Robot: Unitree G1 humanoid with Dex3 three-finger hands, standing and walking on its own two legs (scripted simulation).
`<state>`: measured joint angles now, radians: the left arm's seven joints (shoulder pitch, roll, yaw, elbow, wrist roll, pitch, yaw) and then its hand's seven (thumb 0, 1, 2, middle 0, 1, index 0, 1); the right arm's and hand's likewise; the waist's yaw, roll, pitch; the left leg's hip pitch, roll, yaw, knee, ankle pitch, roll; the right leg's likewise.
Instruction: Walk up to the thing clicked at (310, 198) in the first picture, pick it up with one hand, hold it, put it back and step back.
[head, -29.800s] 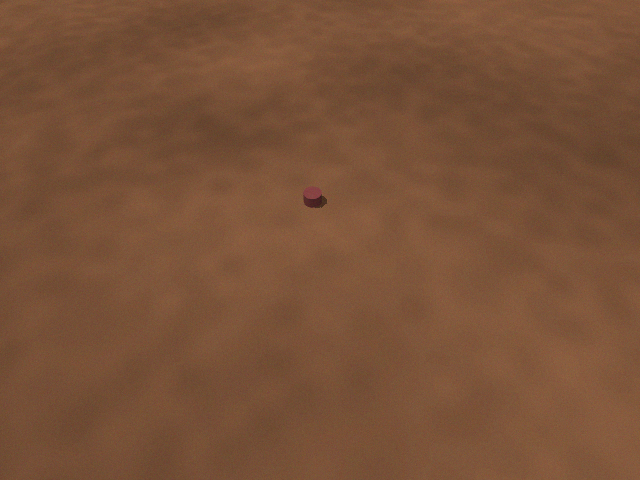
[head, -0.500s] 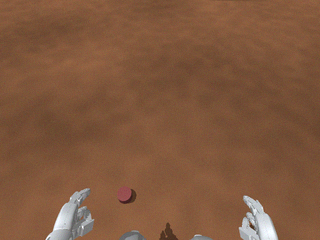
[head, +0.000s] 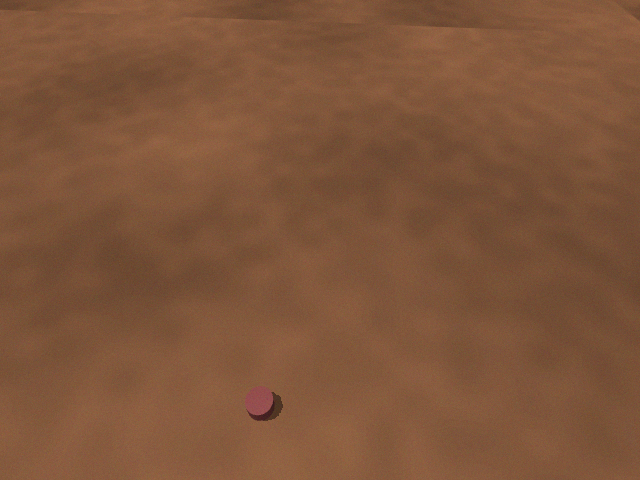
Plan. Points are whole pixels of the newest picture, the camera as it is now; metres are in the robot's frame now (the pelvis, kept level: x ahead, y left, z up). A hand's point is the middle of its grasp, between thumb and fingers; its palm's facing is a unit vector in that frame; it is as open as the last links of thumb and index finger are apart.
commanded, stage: stand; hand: left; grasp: from above
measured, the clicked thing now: (260, 403) +0.44 +0.21 -0.74
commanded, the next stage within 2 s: step back in 1.96 s
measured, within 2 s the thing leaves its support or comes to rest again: neither
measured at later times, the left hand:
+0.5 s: hand out of the picture +0.05 +0.23 -0.15, palm faces +0.03 -0.94 -0.35, open 7.4 cm
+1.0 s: hand out of the picture +0.08 +0.22 -0.15, palm faces +0.03 -0.94 -0.34, open 7.4 cm
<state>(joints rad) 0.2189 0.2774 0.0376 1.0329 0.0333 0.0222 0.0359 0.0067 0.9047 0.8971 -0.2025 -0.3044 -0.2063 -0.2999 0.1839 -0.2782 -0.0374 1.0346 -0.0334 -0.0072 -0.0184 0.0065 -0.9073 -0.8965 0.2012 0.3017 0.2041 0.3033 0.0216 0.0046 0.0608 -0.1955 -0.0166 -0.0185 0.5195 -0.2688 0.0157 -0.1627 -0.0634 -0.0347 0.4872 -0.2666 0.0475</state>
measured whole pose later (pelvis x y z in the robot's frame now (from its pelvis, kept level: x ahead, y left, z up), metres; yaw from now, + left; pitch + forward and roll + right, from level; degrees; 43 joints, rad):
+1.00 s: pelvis +0.01 -0.02 +0.01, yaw +0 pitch -3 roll +0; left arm 0.10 0.31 0.03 1.16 0.02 -0.01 0.02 0.00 0.90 0.90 -0.20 -0.30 -0.21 -0.30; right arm 0.11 -0.32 -0.01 1.14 -0.02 -0.01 -0.01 0.00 -0.91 -0.90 0.20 0.30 0.20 0.30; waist 0.00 0.02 0.06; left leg -0.10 0.01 -0.04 0.34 -0.19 -0.02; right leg -0.07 -0.03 -0.06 0.32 -0.20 0.02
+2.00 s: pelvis +0.01 -0.03 +0.01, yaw +0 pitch -2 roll +0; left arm 0.11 0.33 0.03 1.12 0.00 -0.01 0.00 0.00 0.90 0.90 -0.20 -0.30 -0.21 -0.30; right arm 0.11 -0.35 -0.01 1.13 -0.01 0.00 0.01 0.00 -0.91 -0.90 0.20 0.30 0.20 0.30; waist -0.01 0.02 0.06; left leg -0.13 0.03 -0.04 0.36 -0.19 -0.03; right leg -0.10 -0.02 -0.06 0.35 -0.20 0.00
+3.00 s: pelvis -0.20 +0.03 -0.02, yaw +0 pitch -3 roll +1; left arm 0.10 0.40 0.07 0.78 0.02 0.05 0.02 0.00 0.90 0.90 -0.21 -0.30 -0.21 -0.30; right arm 0.17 -0.39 -0.05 0.89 -0.03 0.03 0.00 0.00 -0.91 -0.90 0.20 0.30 0.20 0.30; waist 0.01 -0.04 0.20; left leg -0.24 -0.06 -0.03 0.65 -0.36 0.02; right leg -0.42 -0.03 0.05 0.72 -0.31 0.00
